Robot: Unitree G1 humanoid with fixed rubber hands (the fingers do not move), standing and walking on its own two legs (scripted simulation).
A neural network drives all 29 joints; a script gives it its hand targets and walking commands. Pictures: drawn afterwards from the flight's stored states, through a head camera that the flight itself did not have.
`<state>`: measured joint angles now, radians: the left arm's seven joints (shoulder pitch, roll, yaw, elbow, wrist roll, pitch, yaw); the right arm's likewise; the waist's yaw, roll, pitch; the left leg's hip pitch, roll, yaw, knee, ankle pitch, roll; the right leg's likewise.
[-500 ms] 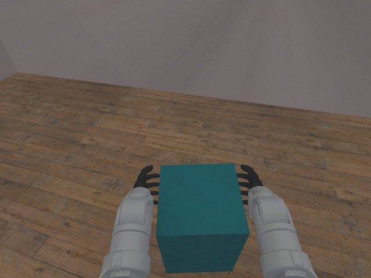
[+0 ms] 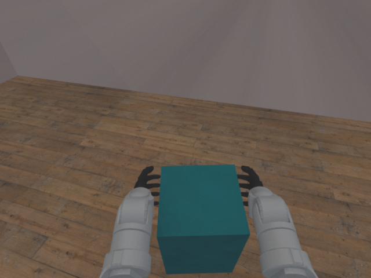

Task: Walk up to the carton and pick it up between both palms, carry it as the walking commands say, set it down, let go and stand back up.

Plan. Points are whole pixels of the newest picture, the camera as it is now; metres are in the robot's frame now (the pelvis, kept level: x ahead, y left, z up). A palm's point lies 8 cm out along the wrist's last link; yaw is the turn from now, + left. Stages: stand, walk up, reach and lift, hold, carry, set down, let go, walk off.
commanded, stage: hold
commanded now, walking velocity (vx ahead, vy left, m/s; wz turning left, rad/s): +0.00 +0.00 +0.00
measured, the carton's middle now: (198, 222) +0.28 +0.00 -0.03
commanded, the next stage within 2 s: carry in 0.62 s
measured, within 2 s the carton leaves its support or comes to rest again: neither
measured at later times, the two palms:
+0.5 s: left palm (141, 195) +0.30 +0.13 +0.05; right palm (256, 196) +0.29 -0.13 +0.05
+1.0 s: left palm (102, 202) +0.27 +0.21 +0.07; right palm (221, 192) +0.30 -0.05 +0.06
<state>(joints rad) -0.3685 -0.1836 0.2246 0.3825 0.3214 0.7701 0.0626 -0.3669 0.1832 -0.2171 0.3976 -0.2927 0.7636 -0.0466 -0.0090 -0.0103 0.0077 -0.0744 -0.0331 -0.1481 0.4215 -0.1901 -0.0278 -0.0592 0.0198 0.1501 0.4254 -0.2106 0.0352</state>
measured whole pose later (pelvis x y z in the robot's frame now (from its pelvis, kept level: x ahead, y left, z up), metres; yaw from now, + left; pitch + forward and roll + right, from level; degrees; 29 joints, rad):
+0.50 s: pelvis +0.01 +0.00 +0.00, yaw +0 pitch -8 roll +0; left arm -0.33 -0.17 0.19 0.34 0.30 0.78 0.05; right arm -0.32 0.17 -0.18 0.35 -0.27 0.78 -0.05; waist -0.01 -0.01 0.00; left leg -0.07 -0.03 -0.15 0.41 -0.19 -0.03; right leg -0.06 0.02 0.14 0.41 -0.21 0.03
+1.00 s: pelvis -0.01 +0.05 -0.02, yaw +5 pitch +5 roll +0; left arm -0.23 -0.15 0.08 -0.21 0.10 1.00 0.17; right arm -0.24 0.15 -0.03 -0.20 -0.09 1.02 -0.17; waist 0.01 0.02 -0.07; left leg -0.49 -0.06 0.00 0.63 -0.23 0.06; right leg -0.52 -0.03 -0.04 0.90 -0.47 0.06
